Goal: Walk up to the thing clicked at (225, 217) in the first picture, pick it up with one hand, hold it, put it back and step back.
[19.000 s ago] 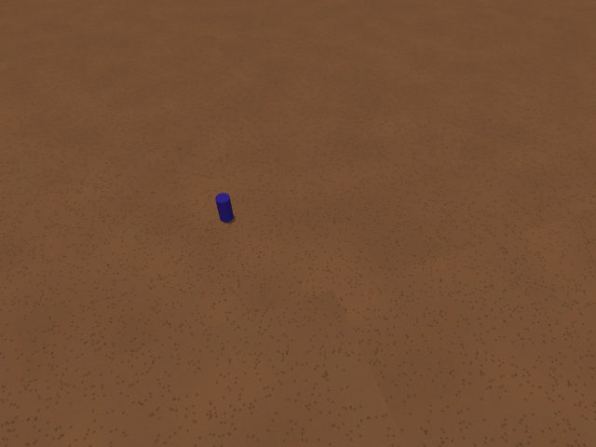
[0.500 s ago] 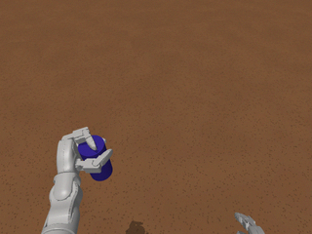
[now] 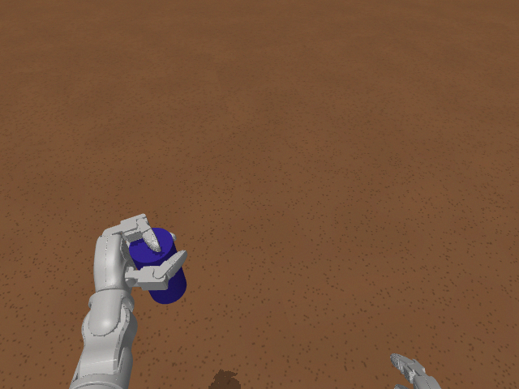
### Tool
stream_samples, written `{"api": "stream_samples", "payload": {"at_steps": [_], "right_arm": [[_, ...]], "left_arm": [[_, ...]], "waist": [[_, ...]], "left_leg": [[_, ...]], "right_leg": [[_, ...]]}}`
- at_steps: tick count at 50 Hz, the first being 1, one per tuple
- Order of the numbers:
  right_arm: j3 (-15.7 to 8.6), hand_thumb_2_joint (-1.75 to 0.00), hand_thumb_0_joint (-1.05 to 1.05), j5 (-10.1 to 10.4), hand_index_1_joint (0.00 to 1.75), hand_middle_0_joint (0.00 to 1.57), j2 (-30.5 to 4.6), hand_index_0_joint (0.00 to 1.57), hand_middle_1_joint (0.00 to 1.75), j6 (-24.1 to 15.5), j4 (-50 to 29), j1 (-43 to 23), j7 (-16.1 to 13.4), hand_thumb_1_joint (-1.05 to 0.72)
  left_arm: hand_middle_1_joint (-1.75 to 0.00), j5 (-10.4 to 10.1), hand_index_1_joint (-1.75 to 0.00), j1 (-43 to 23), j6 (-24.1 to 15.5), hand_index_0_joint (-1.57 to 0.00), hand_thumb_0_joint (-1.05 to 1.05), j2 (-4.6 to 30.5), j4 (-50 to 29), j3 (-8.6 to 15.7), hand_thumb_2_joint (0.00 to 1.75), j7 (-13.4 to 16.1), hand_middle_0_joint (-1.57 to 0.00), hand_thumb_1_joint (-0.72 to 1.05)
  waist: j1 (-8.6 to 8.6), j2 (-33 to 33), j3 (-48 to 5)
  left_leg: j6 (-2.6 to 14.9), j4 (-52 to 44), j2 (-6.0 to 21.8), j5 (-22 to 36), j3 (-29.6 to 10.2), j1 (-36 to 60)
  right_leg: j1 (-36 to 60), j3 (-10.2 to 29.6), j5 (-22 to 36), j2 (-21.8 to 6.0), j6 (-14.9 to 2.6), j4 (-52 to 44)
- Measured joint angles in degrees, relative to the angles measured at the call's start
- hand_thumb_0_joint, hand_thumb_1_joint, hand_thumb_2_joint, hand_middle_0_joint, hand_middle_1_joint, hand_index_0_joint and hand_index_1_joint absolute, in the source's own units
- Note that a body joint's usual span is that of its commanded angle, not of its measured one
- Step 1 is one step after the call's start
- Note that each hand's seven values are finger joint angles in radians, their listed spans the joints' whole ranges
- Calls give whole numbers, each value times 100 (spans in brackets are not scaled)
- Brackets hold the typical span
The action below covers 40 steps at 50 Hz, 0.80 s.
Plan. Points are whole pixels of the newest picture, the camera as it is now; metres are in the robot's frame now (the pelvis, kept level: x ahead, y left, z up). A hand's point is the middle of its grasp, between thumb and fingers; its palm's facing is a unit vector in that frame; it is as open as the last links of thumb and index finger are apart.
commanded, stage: hold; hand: left
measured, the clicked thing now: (160, 267) +0.32 +0.17 +0.00
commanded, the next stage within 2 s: crouch in 0.56 s
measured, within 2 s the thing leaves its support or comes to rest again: neither
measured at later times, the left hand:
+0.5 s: hand (157, 248) +0.33 +0.17 +0.06, palm faces +0.14 -0.99 -0.03, open 5.8 cm
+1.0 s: hand (162, 262) +0.33 +0.17 +0.01, palm faces +0.20 -0.98 -0.01, open 5.7 cm
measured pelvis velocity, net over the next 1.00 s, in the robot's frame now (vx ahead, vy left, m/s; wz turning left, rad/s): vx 0.00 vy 0.00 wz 0.00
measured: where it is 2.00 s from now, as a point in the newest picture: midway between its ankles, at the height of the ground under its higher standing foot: outside the picture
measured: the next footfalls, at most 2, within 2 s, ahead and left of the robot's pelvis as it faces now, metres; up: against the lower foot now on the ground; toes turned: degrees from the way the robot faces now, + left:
none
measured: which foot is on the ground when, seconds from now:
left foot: down 0.00-1.00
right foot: down 0.00-1.00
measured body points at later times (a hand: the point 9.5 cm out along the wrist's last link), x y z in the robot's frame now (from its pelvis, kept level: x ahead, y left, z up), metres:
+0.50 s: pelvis +0.00 +0.00 +0.00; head +0.03 +0.00 +0.45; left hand +0.31 +0.22 +0.06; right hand +0.14 -0.25 -0.11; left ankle +0.01 +0.13 -0.70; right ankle +0.03 -0.14 -0.70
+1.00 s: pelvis +0.00 +0.00 -0.01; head +0.06 +0.01 +0.43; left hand +0.31 +0.22 +0.01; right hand +0.14 -0.25 -0.12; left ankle +0.01 +0.13 -0.70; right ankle +0.03 -0.14 -0.70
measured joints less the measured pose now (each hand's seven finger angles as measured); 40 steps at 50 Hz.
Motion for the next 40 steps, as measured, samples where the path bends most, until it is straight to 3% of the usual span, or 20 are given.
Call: {"api": "stream_samples", "payload": {"at_steps": [40], "right_arm": [[1,-90,1,-15,30,20,0,20,30,-17,58,-32,-9,-90]], "left_arm": [[-106,8,-136,-79,-56,-128,2,10,49,16,98,19,-76,-14]], "waist": [[9,-7,-21]], "left_leg": [[-19,6,9,-38,-26,-41]], "right_leg": [[-41,-22,-53,11,-16,22]]}}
